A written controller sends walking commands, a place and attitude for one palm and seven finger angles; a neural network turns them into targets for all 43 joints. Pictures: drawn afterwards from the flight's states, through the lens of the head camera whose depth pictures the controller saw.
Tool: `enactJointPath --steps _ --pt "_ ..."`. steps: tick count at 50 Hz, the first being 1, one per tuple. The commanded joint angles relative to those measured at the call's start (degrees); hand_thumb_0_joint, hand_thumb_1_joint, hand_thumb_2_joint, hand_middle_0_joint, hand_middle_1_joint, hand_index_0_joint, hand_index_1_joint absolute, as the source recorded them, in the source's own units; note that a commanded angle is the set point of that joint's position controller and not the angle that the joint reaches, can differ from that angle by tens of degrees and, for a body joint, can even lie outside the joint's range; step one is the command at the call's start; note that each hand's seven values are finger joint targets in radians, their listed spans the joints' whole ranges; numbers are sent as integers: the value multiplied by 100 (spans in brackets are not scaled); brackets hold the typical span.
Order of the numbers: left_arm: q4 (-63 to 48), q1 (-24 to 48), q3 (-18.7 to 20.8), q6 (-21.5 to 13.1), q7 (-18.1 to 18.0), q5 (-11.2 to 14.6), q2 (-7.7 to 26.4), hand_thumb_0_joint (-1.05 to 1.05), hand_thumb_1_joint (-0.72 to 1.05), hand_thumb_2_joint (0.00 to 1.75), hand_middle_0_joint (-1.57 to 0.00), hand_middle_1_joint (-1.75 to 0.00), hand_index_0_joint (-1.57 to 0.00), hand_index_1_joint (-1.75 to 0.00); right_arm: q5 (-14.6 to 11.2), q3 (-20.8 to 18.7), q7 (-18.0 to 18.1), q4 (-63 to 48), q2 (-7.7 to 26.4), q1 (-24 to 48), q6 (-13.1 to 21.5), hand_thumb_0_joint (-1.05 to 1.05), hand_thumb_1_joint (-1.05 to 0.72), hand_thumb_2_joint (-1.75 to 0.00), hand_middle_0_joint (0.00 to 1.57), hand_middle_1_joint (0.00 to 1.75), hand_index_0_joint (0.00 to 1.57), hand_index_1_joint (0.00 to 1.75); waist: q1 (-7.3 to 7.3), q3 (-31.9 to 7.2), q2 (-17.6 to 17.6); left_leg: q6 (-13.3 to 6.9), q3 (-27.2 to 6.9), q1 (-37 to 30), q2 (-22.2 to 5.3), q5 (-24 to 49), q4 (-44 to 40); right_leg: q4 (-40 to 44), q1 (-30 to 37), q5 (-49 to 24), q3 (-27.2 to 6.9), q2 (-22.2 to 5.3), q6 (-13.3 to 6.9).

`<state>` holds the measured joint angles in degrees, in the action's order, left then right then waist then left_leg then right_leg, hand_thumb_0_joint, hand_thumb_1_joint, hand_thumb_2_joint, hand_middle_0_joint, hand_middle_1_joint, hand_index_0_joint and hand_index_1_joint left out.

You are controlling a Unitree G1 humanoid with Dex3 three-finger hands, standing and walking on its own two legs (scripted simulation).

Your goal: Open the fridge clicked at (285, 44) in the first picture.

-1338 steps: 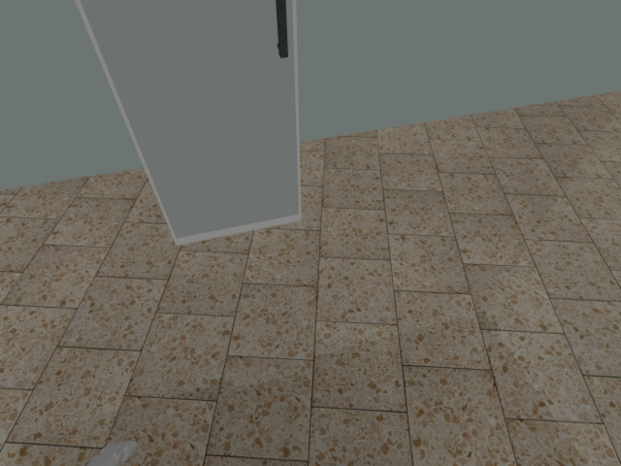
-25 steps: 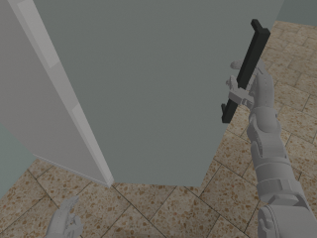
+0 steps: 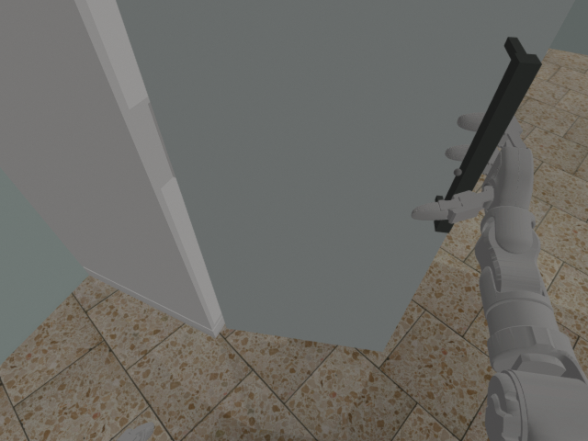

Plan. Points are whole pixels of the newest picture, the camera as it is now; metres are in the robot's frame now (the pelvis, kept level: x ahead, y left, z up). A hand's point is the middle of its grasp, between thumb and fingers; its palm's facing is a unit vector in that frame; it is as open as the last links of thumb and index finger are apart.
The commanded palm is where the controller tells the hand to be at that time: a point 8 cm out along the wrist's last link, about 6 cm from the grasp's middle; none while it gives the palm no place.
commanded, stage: loosen the grip on the handle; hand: right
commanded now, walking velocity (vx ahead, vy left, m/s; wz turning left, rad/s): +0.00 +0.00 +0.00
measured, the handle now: (471, 150) +0.48 -0.18 +0.17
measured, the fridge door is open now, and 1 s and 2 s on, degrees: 73 72 72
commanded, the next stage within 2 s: slip the hand off the handle in 0.06 s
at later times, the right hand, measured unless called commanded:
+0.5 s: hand (514, 180) +0.43 -0.23 +0.16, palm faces +0.21 +0.97 -0.11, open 14.7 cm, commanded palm +0.40 -0.27 +0.16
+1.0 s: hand (539, 209) +0.39 -0.25 +0.16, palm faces +0.15 +0.98 -0.08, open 14.7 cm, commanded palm +0.35 -0.29 +0.16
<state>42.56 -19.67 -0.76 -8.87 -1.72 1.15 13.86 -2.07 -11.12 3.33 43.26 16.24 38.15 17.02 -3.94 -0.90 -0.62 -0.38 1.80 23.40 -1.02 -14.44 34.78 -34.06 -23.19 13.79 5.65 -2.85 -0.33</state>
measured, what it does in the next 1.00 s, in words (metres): stands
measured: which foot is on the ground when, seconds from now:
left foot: down 0.00-1.00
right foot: down 0.00-1.00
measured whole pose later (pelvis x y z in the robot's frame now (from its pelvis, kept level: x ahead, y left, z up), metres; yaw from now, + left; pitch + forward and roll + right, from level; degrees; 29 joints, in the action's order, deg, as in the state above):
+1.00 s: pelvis +0.04 -0.01 +0.00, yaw -1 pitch +3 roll +1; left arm 37.3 -18.2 -0.7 -4.8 -2.6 2.3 14.6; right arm -10.6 -16.8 -9.6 23.1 19.3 18.1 12.8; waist -0.1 -3.5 0.8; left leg 0.8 2.5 19.2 -1.5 -17.0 33.3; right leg -35.2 -20.7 17.6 4.8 -2.3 -1.0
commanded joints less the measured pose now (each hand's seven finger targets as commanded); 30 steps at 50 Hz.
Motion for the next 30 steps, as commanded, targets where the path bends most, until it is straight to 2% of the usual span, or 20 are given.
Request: enactJointPath --steps 1,2,4,7,8,9,10,11,12,13,14,16,17,18,21,23,24,26,29,30 --pt "-908 445 319 -280 -77 44 853 0 90 90 -20 -30 -20 -30 -170 -432 63 -1691 1308 2302 344 0 55 -20 25 115 25 115 283 -1806 -54 -65 -216 -747 94 107 -787 594 711 6 -283 201 -136" --pt "-890 428 316 -251 -91 45 870 0 90 90 -20 -30 -20 -30 -199 -510 54 -1616 1372 2187 299 0 55 -20 25 115 25 115 287 -1667 -184 -65 -195 -794 96 153 -806 607 639 -37 -309 187 -142" --pt "-920 417 321 -224 -82 74 862 0 90 90 -20 -30 -20 -30 -233 -263 9 -1743 1123 2216 251 0 55 -20 25 115 25 115 210 -1568 -179 -30 -211 -717 92 167 -870 613 680 -19 -264 208 -153" --pt "-941 432 365 -182 -87 71 861 0 90 90 -20 -30 -20 -30 -213 -296 -18 -2081 1128 2043 221 0 55 -20 25 115 25 115 259 -1723 8 -65 -156 -815 114 690 -770 571 935 -492 -276 208 -160" --pt "-822 306 352 -150 -93 60 894 0 90 90 -20 -30 -20 -30 -159 -299 -7 -1683 1191 2201 202 0 55 -20 25 115 25 115 115 -1576 -47 -48 -135 -640 111 785 -736 514 876 -531 -300 216 -152" --pt "-856 280 359 -127 -69 53 873 0 90 90 -20 -30 -20 -30 -173 -288 -41 -1806 1122 2135 216 0 55 -20 25 115 25 115 184 -1687 32 -48 -130 -647 112 851 -712 501 929 -587 -298 223 -143" --pt "-862 303 366 -96 -72 64 883 0 90 90 -20 -30 -20 -30 -172 -414 -49 -1828 1277 1986 219 0 55 -20 25 115 25 115 209 -1679 -50 -53 -124 -711 113 905 -705 498 920 -633 -296 216 -140" --pt "-911 335 368 -70 -79 53 890 0 90 90 -20 -30 -20 -30 -182 -454 -70 -1926 1317 1937 232 0 55 -20 25 115 25 115 251 -1833 4 -49 -154 -817 106 1012 -686 489 949 -697 -266 245 -148" --pt "-931 355 371 -40 -97 46 886 0 90 90 -20 -30 -20 -30 -163 -619 -87 -2016 1519 1848 243 0 55 -20 25 115 25 115 305 -1917 107 -63 -160 -919 102 1136 -644 455 966 -812 -262 249 -155" --pt "-944 371 343 -24 -86 61 854 0 90 90 -20 -30 -20 -30 -187 -445 -140 -2105 1328 1938 243 0 55 -20 25 115 25 115 259 -1975 197 -63 -150 -929 93 1281 -625 461 1026 -919 -267 256 -148" --pt "-966 364 363 -11 -87 64 846 0 90 90 -20 -30 -20 -30 -224 -585 -175 -2170 1429 1793 250 0 55 -20 25 115 25 115 348 -2071 150 -75 -143 -1025 102 1415 -591 443 1066 -1045 -272 243 -138" --pt "-999 410 356 30 -102 81 857 0 90 90 -20 -30 -20 -30 -275 -603 -296 -2244 1471 1674 233 0 55 -20 25 115 25 115 318 -2079 155 -66 -137 -1053 111 1571 -583 427 1099 -1160 -257 243 -139" --pt "-1002 390 352 50 -111 70 863 0 90 90 -20 -30 -20 -30 -307 -576 -360 -2294 1436 1674 237 0 55 -20 25 115 25 115 284 -2029 -4 -59 -124 -1080 113 1716 -580 399 1111 -1274 -276 235 -161" --pt "-1021 417 351 68 -116 92 868 0 90 90 -20 -30 -20 -30 -337 -610 -431 -2268 1463 1571 220 0 55 -20 25 115 25 115 312 -2012 120 -65 -124 -1046 116 1789 -568 397 1136 -1342 -271 227 -150" --pt "-1038 445 332 97 -137 128 859 0 90 90 -20 -30 -20 -30 -421 -471 -650 -2249 1351 1610 162 0 55 -20 25 115 25 115 231 -1788 114 -58 -82 -874 138 1665 -596 391 1141 -1242 -312 219 -134" --pt "-1014 446 322 115 -155 135 862 0 90 90 -20 -30 -20 -30 -448 -390 -763 -2245 1305 1745 134 0 55 -20 25 115 25 115 165 -1713 249 -72 -65 -725 135 1642 -589 357 1230 -1296 -358 203 -132" --pt "-1041 441 328 109 -154 141 849 0 90 90 -20 -30 -20 -30 -494 -368 -819 -2320 1239 1689 125 0 55 -20 25 115 25 115 200 -1794 287 -81 -44 -695 149 1583 -570 346 1300 -1310 -394 202 -122" --pt "-1047 446 321 119 -171 136 872 0 90 90 -20 -30 -20 -30 -538 -469 -905 -2350 1356 1605 105 0 55 -20 25 115 25 115 225 -1900 300 -98 -26 -719 154 1623 -532 324 1345 -1414 -434 201 -110" --pt "-1048 425 294 141 -182 141 879 0 90 90 -20 -30 -20 -30 -615 -512 -1005 -2229 1389 1591 40 0 55 -20 25 115 25 115 195 -1780 139 -82 5 -632 155 1583 -511 287 1260 -1379 -471 193 -107" --pt "-1027 425 296 154 -200 135 896 0 90 90 -20 -30 -20 -30 -622 -686 -1009 -2139 1569 1602 27 0 55 -20 25 115 25 115 229 -1765 145 -88 -6 -641 152 1552 -507 289 1195 -1336 -481 199 -102"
